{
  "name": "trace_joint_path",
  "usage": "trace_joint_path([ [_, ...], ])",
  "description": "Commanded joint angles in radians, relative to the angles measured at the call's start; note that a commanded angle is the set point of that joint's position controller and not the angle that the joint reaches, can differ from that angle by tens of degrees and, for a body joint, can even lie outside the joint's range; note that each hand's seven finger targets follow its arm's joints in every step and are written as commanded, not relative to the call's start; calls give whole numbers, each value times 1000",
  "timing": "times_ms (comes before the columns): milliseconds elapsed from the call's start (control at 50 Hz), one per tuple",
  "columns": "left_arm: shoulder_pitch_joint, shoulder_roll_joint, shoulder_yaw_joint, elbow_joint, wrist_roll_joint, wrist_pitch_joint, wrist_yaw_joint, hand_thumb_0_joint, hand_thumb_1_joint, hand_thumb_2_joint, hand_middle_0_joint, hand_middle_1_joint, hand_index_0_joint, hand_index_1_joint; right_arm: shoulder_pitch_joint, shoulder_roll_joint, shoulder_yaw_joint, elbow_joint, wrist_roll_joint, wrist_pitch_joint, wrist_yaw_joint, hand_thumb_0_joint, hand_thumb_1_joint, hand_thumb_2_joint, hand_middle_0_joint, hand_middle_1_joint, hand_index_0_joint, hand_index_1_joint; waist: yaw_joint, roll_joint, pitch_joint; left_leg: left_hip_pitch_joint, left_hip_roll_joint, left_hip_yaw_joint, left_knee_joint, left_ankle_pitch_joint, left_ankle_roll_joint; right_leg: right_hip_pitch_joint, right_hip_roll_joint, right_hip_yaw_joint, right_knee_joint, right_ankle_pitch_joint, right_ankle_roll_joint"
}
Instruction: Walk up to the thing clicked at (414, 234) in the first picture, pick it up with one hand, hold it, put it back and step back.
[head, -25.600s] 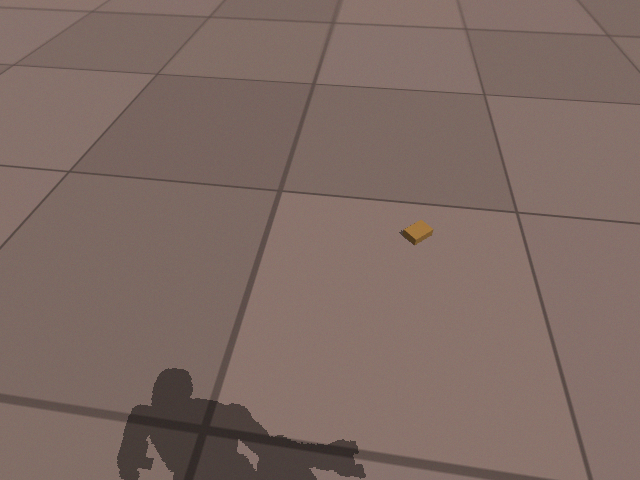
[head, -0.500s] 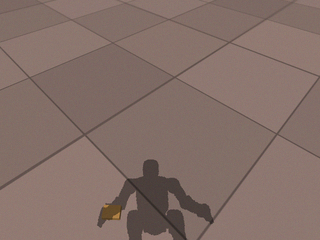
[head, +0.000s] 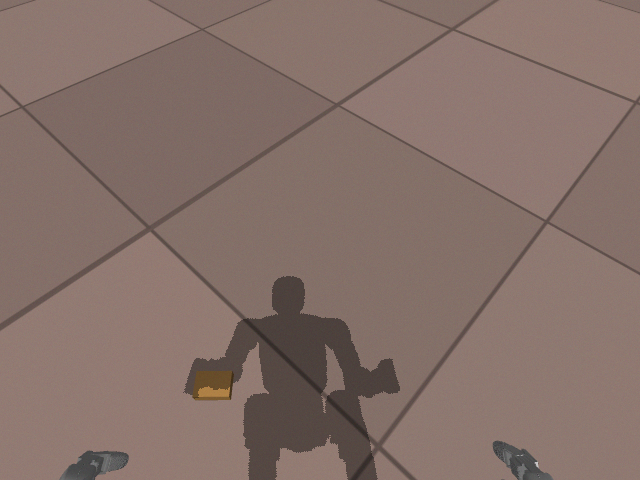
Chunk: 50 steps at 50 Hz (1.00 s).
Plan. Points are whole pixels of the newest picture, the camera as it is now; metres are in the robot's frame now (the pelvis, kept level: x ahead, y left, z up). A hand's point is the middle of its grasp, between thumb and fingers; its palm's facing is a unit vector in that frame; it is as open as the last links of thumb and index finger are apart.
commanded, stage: rise first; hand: left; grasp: from above
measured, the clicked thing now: (213, 385) +0.47 +0.29 -0.72
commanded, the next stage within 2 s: none
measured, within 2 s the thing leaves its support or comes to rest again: neither
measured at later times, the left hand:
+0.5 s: hand out of the picture +0.13 +0.27 -0.19, palm faces -0.17 -0.87 -0.46, open 13.8 cm
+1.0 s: hand (148, 446) +0.26 +0.32 -0.39, palm faces -0.48 -0.42 -0.77, open 13.6 cm
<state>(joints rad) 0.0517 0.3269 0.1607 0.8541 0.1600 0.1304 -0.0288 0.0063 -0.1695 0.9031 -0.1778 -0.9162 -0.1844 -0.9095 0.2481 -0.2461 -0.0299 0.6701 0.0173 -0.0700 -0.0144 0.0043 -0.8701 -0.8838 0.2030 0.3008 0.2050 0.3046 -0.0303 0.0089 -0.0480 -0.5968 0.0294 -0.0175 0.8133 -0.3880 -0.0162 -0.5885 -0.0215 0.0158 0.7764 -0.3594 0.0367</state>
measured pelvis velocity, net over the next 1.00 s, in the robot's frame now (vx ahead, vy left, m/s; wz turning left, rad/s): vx -0.06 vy -0.01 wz -0.02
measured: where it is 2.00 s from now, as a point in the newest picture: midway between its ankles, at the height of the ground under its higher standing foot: outside the picture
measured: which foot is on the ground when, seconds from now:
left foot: down 0.00-1.00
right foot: down 0.00-1.00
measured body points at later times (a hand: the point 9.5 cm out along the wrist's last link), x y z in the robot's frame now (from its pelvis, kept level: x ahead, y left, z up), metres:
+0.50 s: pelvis +0.00 +0.00 -0.07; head +0.10 +0.02 +0.37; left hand +0.14 +0.31 -0.16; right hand +0.18 -0.25 -0.15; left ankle +0.01 +0.13 -0.70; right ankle +0.01 -0.15 -0.70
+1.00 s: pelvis -0.06 -0.01 -0.26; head +0.15 +0.01 +0.14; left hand +0.28 +0.34 -0.34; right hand +0.11 -0.28 -0.39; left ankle +0.01 +0.13 -0.70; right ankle +0.01 -0.15 -0.70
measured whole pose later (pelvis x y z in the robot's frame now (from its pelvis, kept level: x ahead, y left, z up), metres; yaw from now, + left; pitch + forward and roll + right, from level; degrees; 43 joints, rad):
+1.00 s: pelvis -0.06 -0.01 -0.26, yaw -1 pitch +34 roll -3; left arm -0.37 0.62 0.22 0.86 0.76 -0.23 -0.01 0.00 -0.49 0.95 -0.21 -0.97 -0.20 -0.98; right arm 0.08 -0.31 -0.05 0.67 -0.02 -0.14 0.04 0.00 -0.94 -0.91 0.20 0.30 0.20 0.30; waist -0.03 0.01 -0.15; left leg -1.85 0.01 -0.10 1.95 -0.70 -0.04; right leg -1.83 -0.01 0.00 1.91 -0.68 0.04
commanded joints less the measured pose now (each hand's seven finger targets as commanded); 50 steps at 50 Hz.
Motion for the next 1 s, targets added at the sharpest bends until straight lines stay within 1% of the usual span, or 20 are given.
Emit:
trace_joint_path([
  [0,-59,195,41,-289,20,-22,17,0,-518,968,-141,-999,-126,-1016,-24,-159,-70,-163,-3,-73,-13,0,-874,-892,201,300,200,300,3,33,-223,22,-23,24,-19,146,15,-4,35,-51,5,99,-45],
  [40,23,195,55,-288,27,-12,18,0,-537,992,-137,-994,-113,-1019,-25,-158,-68,-170,-4,-86,-17,0,-876,-893,201,300,200,300,3,52,-204,-10,-15,12,-7,105,11,-54,39,-56,39,58,-48],
  [100,105,198,63,-361,36,9,15,0,-547,1005,-121,-1003,-96,-1029,-25,-156,-71,-195,-4,-97,-22,0,-872,-892,201,300,200,300,6,37,-251,-29,-12,3,37,146,11,-60,38,-60,82,86,-48],
  [200,167,198,53,-480,52,51,16,0,-543,989,-111,-1015,-96,-1030,-20,-151,-69,-216,-10,-110,-30,0,-885,-895,201,300,200,300,-2,61,-301,-66,-6,0,116,221,10,-108,37,-58,153,138,-50],
  [220,178,205,66,-479,52,61,19,0,-522,970,-121,-1013,-110,-1024,-16,-148,-66,-209,-12,-112,-29,0,-894,-897,201,300,200,300,-1,66,-284,-88,-9,4,128,192,11,-127,36,-55,157,118,-49],
  [240,193,189,51,-498,51,67,16,0,-548,975,-126,-1014,-114,-1026,-33,-146,-63,-231,-11,-117,-31,0,-908,-901,201,300,200,300,-4,64,-286,-102,-8,1,139,185,12,-140,36,-56,168,109,-51],
  [260,200,197,59,-497,55,73,16,0,-535,972,-129,-1005,-116,-1018,-25,-147,-64,-224,-12,-118,-31,0,-910,-901,201,300,200,300,-6,61,-284,-116,-7,-3,146,174,12,-155,36,-59,178,102,-49],
  [340,267,198,60,-541,66,89,11,0,-524,926,-174,-981,-166,-989,-20,-140,-60,-236,-13,-125,-32,0,-933,-907,201,300,200,300,1,72,-317,-145,-9,-1,194,206,12,-177,33,-59,223,124,-52],
  [400,237,214,67,-606,76,88,10,0,-507,902,-200,-961,-192,-968,-44,-141,-62,-267,-12,-134,-31,0,-941,-910,201,300,200,300,0,82,-326,-179,-8,-10,218,176,12,-226,33,-58,251,95,-53],
  [440,206,221,60,-576,95,80,11,0,-517,896,-202,-956,-193,-963,-35,-147,-60,-251,-12,-137,-28,0,-947,-911,201,300,200,300,-18,71,-328,-211,-7,-13,254,188,13,-263,35,-60,287,104,-54],
  [520,104,261,78,-478,163,16,19,0,-505,892,-213,-933,-200,-945,-46,-148,-61,-231,-16,-156,-18,0,-931,-907,201,300,200,300,-19,48,-308,-353,-19,-5,356,78,24,-381,33,-51,368,28,-55],
  [580,6,267,66,-385,227,-67,16,0,-482,886,-228,-909,-212,-924,-56,-160,-70,-200,-19,-172,-2,0,-923,-905,201,300,200,300,-24,55,-329,-468,-26,-4,446,-12,25,-512,32,-43,466,-48,-57],
  [620,-63,314,77,-379,281,-135,15,0,-486,897,-240,-897,-218,-918,-75,-171,-74,-196,-17,-183,4,0,-927,-906,201,300,200,300,-7,80,-400,-508,-27,-4,506,-12,22,-567,28,-35,535,-46,-59],
  [660,-109,350,91,-350,325,-192,19,0,-490,894,-256,-906,-237,-926,-72,-185,-77,-182,-14,-185,11,0,-949,-912,201,300,200,300,-5,81,-471,-551,-29,-9,570,22,21,-615,28,-36,612,-16,-60],
  [740,-223,449,137,-277,418,-277,35,0,-500,924,-230,-938,-213,-957,-80,-211,-83,-148,-14,-170,24,0,-943,-911,201,300,200,300,16,104,-544,-640,-27,-28,666,9,18,-762,29,-40,738,-46,-66],
  [760,-228,448,135,-260,442,-291,37,0,-494,925,-218,-954,-206,-968,-80,-214,-87,-140,-16,-162,27,0,-938,-910,201,300,200,300,28,121,-566,-650,-26,-27,691,5,16,-798,28,-42,767,-54,-67],
  [800,-305,500,156,-240,480,-317,44,0,-516,959,-185,-972,-172,-987,-70,-226,-95,-128,-19,-146,32,0,-929,-908,201,300,200,300,24,129,-632,-670,-25,-29,745,14,16,-837,28,-49,815,-49,-66],
  [900,-489,571,151,-131,577,-377,52,0,-519,957,-189,-981,-179,-992,-21,-229,-96,-80,-32,-104,46,0,-939,-913,201,300,200,300,6,71,-708,-818,-33,-5,906,15,38,-878,31,-52,894,-31,-58],
  [960,-639,658,164,-77,652,-430,55,0,-516,953,-205,-960,-194,-973,-2,-233,-90,-51,-44,-79,54,0,-950,-916,201,300,200,300,-1,47,-741,-907,-34,3,996,-18,46,-912,33,-50,945,-47,-53],
  [980,-651,680,169,-40,672,-446,56,0,-511,947,-205,-962,-197,-971,4,-235,-85,-42,-47,-72,57,0,-955,-917,201,300,200,299,-1,53,-745,-926,-36,3,1015,-17,45,-919,34,-52,966,-49,-53],
])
